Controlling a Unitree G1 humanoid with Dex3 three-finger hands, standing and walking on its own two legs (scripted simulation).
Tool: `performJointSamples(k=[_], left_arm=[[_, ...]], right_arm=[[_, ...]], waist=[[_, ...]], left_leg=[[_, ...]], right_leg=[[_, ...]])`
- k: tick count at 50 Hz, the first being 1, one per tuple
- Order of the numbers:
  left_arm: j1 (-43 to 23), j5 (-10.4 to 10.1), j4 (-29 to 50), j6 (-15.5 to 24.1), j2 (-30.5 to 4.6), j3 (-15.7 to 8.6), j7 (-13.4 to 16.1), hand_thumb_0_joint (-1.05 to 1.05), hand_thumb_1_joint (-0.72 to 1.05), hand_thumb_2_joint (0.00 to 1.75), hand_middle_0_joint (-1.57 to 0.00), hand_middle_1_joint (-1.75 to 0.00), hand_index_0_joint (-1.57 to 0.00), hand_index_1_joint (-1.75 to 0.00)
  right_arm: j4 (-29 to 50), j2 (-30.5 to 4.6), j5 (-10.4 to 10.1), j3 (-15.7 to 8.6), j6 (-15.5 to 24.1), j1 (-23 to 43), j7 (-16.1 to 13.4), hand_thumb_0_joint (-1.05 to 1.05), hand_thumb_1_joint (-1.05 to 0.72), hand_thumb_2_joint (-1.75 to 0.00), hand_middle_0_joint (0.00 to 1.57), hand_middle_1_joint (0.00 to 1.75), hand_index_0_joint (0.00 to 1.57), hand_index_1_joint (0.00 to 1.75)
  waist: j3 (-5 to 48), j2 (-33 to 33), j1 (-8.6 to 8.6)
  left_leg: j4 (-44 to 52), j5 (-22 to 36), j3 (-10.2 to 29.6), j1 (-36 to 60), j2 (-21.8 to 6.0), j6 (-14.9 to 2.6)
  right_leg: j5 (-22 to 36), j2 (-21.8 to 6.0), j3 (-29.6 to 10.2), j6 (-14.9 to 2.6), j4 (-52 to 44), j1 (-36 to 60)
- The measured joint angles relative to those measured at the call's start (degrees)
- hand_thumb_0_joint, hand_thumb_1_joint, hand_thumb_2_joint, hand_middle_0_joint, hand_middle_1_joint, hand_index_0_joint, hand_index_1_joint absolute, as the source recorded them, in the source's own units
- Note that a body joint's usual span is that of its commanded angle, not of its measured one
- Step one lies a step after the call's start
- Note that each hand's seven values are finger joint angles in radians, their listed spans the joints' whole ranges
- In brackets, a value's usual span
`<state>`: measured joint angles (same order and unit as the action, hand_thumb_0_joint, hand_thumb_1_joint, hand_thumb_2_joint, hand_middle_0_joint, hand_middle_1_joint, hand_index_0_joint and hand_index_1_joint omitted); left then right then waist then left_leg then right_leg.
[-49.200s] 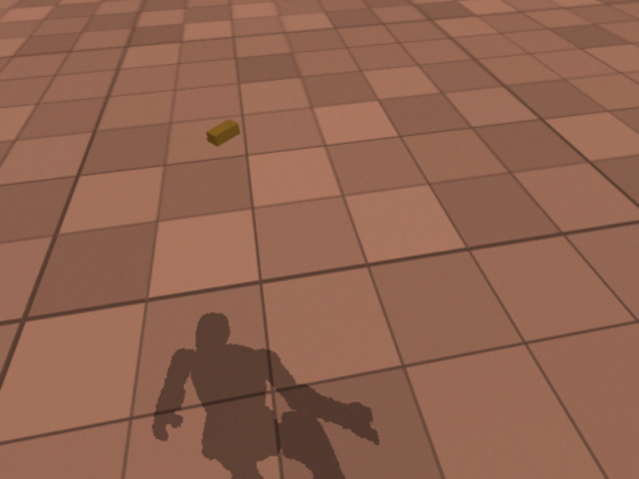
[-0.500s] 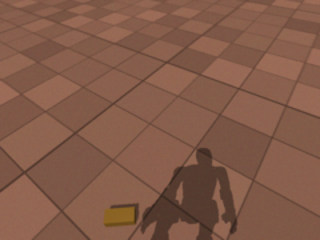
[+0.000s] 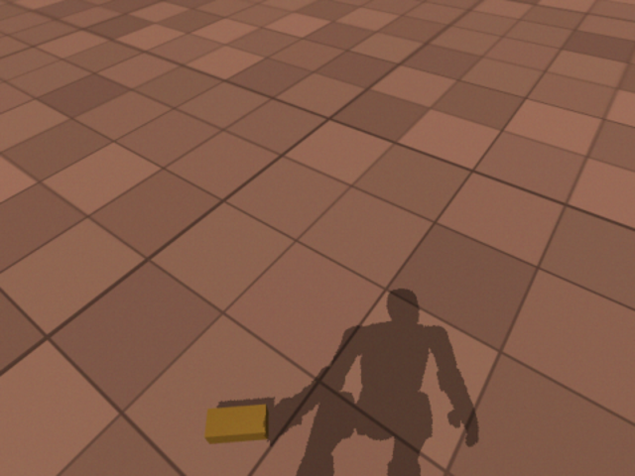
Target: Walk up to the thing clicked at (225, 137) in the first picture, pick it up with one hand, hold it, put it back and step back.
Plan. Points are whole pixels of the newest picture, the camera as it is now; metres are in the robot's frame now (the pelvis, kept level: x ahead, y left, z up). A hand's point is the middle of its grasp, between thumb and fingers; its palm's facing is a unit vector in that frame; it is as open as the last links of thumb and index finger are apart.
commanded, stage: stand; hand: left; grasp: from above
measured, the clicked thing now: (237, 424) +0.42 +0.28 -0.75
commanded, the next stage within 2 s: step back in 0.04 s
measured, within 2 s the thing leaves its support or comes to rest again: neither
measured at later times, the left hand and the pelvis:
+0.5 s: hand out of the picture +0.07 +0.28 -0.17, palm faces -0.02 -0.91 -0.41, open 7.4 cm; pelvis -0.06 +0.02 -0.02, yaw +1 degrees
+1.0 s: hand out of the picture -0.03 +0.29 -0.17, palm faces -0.09 -0.91 -0.40, open 7.4 cm; pelvis -0.14 +0.04 -0.02, yaw -3 degrees
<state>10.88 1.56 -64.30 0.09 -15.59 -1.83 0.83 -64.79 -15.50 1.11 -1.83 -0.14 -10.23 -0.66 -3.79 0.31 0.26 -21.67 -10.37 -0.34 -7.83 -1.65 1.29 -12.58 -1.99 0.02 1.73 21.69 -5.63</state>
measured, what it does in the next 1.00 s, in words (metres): walks backwards: left foot, then right foot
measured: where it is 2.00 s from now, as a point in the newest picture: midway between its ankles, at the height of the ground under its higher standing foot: outside the picture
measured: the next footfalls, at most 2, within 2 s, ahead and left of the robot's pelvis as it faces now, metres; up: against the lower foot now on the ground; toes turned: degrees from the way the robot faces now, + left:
left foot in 0.54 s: -0.06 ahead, +0.13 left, +0.00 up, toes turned -1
right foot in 0.94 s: -0.09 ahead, -0.07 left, +0.00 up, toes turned +0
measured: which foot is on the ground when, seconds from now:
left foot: down 0.00-0.26, up 0.28-0.52, down 0.54-1.00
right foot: down 0.00-0.56, up 0.58-0.92, down 0.94-1.00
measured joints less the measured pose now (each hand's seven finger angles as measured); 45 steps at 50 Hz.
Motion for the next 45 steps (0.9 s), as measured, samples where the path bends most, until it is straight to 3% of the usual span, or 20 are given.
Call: performJointSamples(k=[7,12,14,18,21,23,26,27,28,30,32,34,36,41,45], left_arm=[[-2.83,-1.38,2.96,-0.46,-2.82,-1.37,-0.23,0.00,0.90,0.90,-0.20,-0.30,-0.20,-0.30],[-5.14,-1.13,5.67,-0.93,-5.91,-2.10,-0.10,0.00,0.90,0.90,-0.20,-0.30,-0.20,-0.30],[-5.46,-0.84,6.50,-0.97,-6.16,-2.15,-0.24,0.00,0.90,0.90,-0.20,-0.30,-0.20,-0.30],[-5.55,0.27,8.63,-1.12,-5.63,-2.04,-0.33,0.00,0.90,0.90,-0.20,-0.30,-0.20,-0.30],[-6.09,0.76,10.20,-1.59,-5.27,-1.75,-0.11,0.01,0.90,0.90,-0.20,-0.30,-0.20,-0.30],[-6.75,0.97,11.59,-1.84,-5.45,-1.66,0.13,0.01,0.90,0.90,-0.20,-0.30,-0.20,-0.30],[-8.23,0.43,13.84,-2.16,-6.22,-1.65,0.43,0.01,0.90,0.90,-0.20,-0.30,-0.20,-0.30],[-8.96,0.00,14.43,-2.37,-6.76,-1.69,0.37,0.01,0.90,0.90,-0.20,-0.30,-0.20,-0.30],[-9.69,-0.45,14.81,-2.67,-7.49,-1.95,0.36,0.01,0.90,0.90,-0.20,-0.30,-0.20,-0.30],[-9.69,-0.95,15.04,-3.27,-7.65,-2.27,0.75,0.01,0.90,0.90,-0.20,-0.30,-0.20,-0.30],[-9.08,-0.82,14.35,-3.84,-7.06,-1.96,1.01,0.00,0.90,0.90,-0.20,-0.30,-0.20,-0.30],[-8.25,-1.18,14.24,-4.07,-6.79,-1.72,0.84,0.01,0.90,0.90,-0.20,-0.30,-0.20,-0.30],[-6.84,-1.24,14.84,-3.79,-6.57,-1.68,0.68,0.01,0.90,0.90,-0.20,-0.30,-0.20,-0.30],[-3.86,-0.79,14.78,-3.50,-6.28,-1.74,0.49,0.01,0.90,0.90,-0.20,-0.30,-0.20,-0.30],[-2.43,-0.32,14.24,-3.24,-6.13,-1.95,0.25,0.01,0.90,0.90,-0.20,-0.30,-0.20,-0.30]], right_arm=[[2.04,-2.38,-0.67,-0.22,-0.84,3.49,0.66,0.00,-0.90,-0.89,0.20,0.30,0.21,0.30],[4.73,-4.71,-1.03,-1.03,-1.64,6.63,0.89,0.00,-0.90,-0.89,0.20,0.30,0.21,0.30],[5.56,-6.06,-1.14,-1.31,-2.17,7.37,0.84,0.00,-0.90,-0.89,0.20,0.30,0.21,0.30],[7.42,-7.97,-0.92,-1.86,-3.31,7.79,0.60,0.00,-0.91,-0.89,0.20,0.30,0.20,0.30],[8.73,-8.58,-1.63,-1.81,-3.06,6.60,0.74,0.00,-0.91,-0.89,0.20,0.30,0.20,0.30],[9.34,-8.42,-1.77,-1.49,-2.88,5.51,0.73,0.00,-0.91,-0.89,0.20,0.30,0.20,0.30],[9.80,-7.63,-1.16,-1.05,-2.31,3.62,0.65,0.00,-0.91,-0.89,0.20,0.30,0.20,0.30],[9.58,-6.96,-0.69,-1.11,-2.00,3.36,0.50,0.00,-0.91,-0.89,0.20,0.30,0.20,0.30],[9.22,-5.68,-0.13,-1.10,-1.85,3.51,0.39,0.00,-0.91,-0.89,0.20,0.30,0.20,0.30],[9.46,-4.06,0.72,-0.63,-1.81,2.94,0.81,0.00,-0.91,-0.89,0.20,0.30,0.20,0.30],[10.09,-3.40,0.85,-0.41,-1.64,1.75,0.99,0.00,-0.91,-0.89,0.20,0.30,0.21,0.30],[10.47,-2.98,1.09,-0.28,-1.77,0.94,0.58,0.00,-0.90,-0.89,0.20,0.30,0.21,0.30],[10.89,-2.98,0.88,-0.39,-1.95,0.97,0.06,0.00,-0.90,-0.89,0.20,0.30,0.21,0.30],[13.28,-3.54,0.27,-1.04,-1.76,2.29,-0.84,0.00,-0.90,-0.89,0.20,0.30,0.21,0.30],[15.12,-4.26,-0.10,-1.14,-1.76,3.49,-0.67,0.00,-0.90,-0.89,0.20,0.30,0.21,0.30]], waist=[[-2.22,-0.21,0.08],[-4.85,-0.26,0.14],[-5.39,0.80,0.29],[-5.90,0.45,-0.50],[-5.42,0.46,-0.38],[-5.20,0.28,-0.29],[-5.43,-0.29,0.60],[-6.07,-1.41,0.81],[-7.34,-3.79,0.27],[-8.07,-5.03,-0.44],[-7.46,-3.53,1.07],[-6.75,-3.21,1.19],[-6.42,-3.26,0.56],[-7.09,-2.97,0.29],[-7.34,-2.25,0.11]], left_leg=[[-4.06,-0.93,0.00,-4.40,-0.20,-0.05],[-8.30,-1.55,0.18,-8.96,-0.65,0.12],[-11.52,-2.70,0.96,-10.97,-1.00,-0.80],[-29.66,-16.67,3.22,-15.71,4.20,-2.32],[-36.24,-18.36,4.03,-16.14,6.23,-2.27],[-33.75,-18.21,3.85,-14.17,5.81,-1.94],[-19.71,-13.86,3.18,-8.53,3.42,-1.97],[-15.66,-12.37,2.68,-6.77,3.62,-2.38],[-14.77,-11.88,1.50,-5.84,4.89,-2.87],[-14.61,-11.28,0.43,-5.53,4.60,-3.40],[-13.48,-10.02,2.04,-5.79,3.11,-3.71],[-10.58,-7.95,2.14,-5.42,2.55,-3.79],[-8.61,-6.51,1.13,-5.24,2.41,-3.86],[-9.09,-5.86,-1.06,-5.76,2.88,-4.60],[-12.64,-6.93,-3.12,-7.49,2.98,-4.69]], right_leg=[[-1.31,0.21,-0.21,-0.41,4.90,-4.85],[-2.59,0.70,-0.26,-1.14,10.45,-10.05],[-2.81,1.26,0.23,-1.58,11.63,-11.03],[-2.49,-0.17,-1.18,-1.85,13.01,-12.93],[-1.20,-0.98,-1.22,-1.49,12.01,-14.07],[-0.60,-1.18,-0.96,-0.83,11.94,-15.12],[-0.93,-1.72,0.47,0.59,14.01,-16.87],[-1.48,-2.50,0.40,1.04,15.65,-17.56],[-1.55,-3.49,-1.20,0.15,17.29,-18.10],[-11.24,-0.08,-5.67,-1.41,23.38,-19.79],[-17.21,4.72,-7.55,-1.97,31.16,-21.00],[-16.38,7.32,-8.91,-2.52,37.57,-22.13],[-14.33,8.16,-9.26,-2.62,40.88,-22.45],[-13.51,6.89,-7.73,-0.89,34.89,-17.66],[-12.46,4.66,-4.64,-1.29,23.23,-12.64]])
